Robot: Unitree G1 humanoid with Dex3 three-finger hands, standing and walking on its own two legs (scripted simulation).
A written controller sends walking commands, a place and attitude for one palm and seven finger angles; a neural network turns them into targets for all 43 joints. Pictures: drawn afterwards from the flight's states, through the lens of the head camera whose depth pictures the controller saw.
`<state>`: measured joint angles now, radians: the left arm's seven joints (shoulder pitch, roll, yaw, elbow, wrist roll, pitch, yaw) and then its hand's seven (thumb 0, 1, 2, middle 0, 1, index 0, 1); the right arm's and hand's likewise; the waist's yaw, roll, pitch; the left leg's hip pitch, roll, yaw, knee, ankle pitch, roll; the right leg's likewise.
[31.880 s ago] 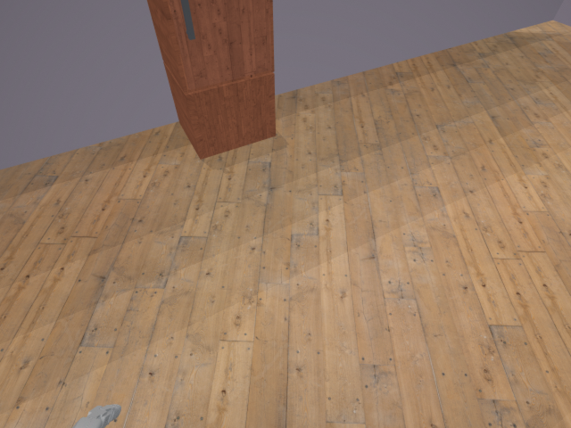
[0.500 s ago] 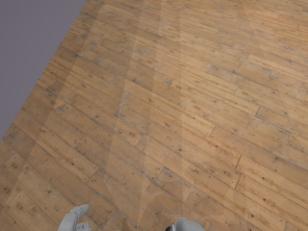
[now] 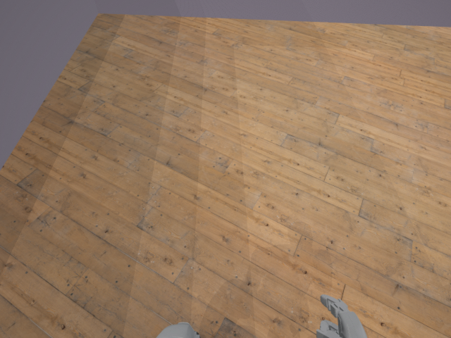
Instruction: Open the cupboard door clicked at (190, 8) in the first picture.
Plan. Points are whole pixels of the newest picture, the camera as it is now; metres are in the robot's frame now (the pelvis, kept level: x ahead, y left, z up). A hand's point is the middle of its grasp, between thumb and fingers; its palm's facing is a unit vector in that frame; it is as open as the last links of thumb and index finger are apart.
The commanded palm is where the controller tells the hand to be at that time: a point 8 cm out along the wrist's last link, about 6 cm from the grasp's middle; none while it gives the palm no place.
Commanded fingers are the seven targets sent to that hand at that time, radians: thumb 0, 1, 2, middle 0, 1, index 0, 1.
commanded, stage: walk to a spot facing it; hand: left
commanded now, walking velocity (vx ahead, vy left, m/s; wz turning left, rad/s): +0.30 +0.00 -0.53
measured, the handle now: out of the picture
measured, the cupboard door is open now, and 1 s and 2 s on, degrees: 39 39 39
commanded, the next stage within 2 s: turn to face it in 0.20 s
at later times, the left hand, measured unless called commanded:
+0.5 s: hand (202, 221) +0.39 +0.10 -0.14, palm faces -0.24 -0.94 -0.24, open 7.4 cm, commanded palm none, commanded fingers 0.00 0.90 0.90 -0.20 -0.30 -0.20 -0.30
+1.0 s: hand (162, 241) +0.33 +0.19 -0.15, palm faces +0.16 -0.96 -0.25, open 7.4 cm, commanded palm none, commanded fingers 0.00 0.90 0.90 -0.20 -0.30 -0.20 -0.30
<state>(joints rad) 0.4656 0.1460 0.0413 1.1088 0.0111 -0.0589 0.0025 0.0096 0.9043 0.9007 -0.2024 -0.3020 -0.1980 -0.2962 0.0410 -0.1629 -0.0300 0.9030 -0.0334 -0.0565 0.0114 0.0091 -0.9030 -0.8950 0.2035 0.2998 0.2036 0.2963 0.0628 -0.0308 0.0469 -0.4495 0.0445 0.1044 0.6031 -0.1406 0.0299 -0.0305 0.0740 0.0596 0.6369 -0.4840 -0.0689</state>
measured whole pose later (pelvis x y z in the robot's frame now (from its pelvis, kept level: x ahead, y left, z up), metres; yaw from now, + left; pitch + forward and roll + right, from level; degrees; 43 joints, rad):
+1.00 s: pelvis +0.27 -0.04 +0.02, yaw +7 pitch +4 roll -2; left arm 0.15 0.26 0.09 0.96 0.02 0.04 0.02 0.01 0.91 0.90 -0.20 -0.30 -0.19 -0.30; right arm 0.25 -0.19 -0.05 0.95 -0.02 0.01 -0.02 0.01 -0.91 -0.89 0.20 0.30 0.20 0.30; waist -0.01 -0.03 0.04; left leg -0.36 0.01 0.03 0.50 -0.21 0.04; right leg -0.54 -0.06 -0.01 1.14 -0.38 0.09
